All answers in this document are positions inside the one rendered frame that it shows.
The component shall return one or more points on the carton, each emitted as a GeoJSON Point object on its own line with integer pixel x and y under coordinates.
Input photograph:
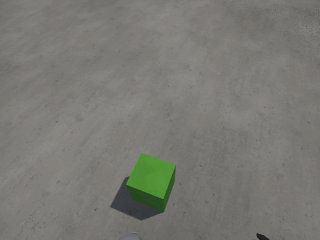
{"type": "Point", "coordinates": [151, 181]}

